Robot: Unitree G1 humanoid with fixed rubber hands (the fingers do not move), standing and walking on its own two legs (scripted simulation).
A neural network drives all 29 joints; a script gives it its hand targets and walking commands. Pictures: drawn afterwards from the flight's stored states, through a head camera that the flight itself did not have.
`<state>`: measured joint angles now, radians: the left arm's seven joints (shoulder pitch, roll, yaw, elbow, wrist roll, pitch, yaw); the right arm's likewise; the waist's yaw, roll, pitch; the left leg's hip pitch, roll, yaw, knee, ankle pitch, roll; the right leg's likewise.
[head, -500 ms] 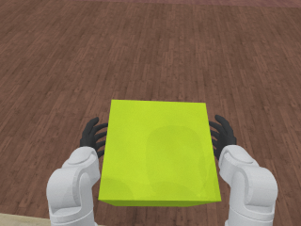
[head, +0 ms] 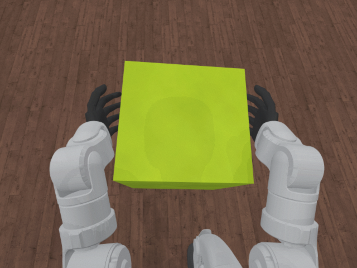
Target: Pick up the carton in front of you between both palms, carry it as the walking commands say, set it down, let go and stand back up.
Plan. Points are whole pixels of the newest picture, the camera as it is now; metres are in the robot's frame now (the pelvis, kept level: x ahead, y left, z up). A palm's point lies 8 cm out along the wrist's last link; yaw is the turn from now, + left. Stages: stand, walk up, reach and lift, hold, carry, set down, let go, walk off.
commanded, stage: carry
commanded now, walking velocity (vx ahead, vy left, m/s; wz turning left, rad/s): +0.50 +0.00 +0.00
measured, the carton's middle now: (178, 139) +0.39 -0.02 +0.04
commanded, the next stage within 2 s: none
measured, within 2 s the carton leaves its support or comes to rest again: neither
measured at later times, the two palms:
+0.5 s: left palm out of the picture +0.77 +0.13 +0.18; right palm out of the picture +0.76 -0.17 +0.17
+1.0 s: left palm out of the picture +1.08 +0.11 +0.23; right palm out of the picture +1.12 -0.19 +0.23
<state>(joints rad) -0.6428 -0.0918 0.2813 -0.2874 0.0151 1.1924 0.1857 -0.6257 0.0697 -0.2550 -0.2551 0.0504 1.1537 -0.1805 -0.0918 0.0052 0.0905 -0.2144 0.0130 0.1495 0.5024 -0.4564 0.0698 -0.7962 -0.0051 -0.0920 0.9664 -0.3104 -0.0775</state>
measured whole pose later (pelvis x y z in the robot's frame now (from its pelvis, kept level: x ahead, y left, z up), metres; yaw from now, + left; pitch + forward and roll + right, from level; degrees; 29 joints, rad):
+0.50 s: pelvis +0.40 -0.02 +0.03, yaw +0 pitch +5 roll +3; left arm -0.65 -0.04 0.28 -0.15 -0.03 1.20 0.18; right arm -0.61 0.11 -0.23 -0.21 -0.09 1.21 -0.15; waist 0.01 -0.01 0.02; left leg -0.61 -0.07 0.20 0.71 -0.31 0.12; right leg -0.19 0.04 -0.03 0.95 -0.50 -0.06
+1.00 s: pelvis +0.74 -0.08 +0.10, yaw +0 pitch +6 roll +0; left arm -0.66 -0.10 0.26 -0.13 0.03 1.24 0.24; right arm -0.66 0.07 -0.31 -0.12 -0.05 1.25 -0.12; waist 0.13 -0.01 0.02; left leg -0.63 -0.02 0.01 1.36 -0.43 0.05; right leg -0.42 0.02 -0.13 0.58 -0.39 -0.08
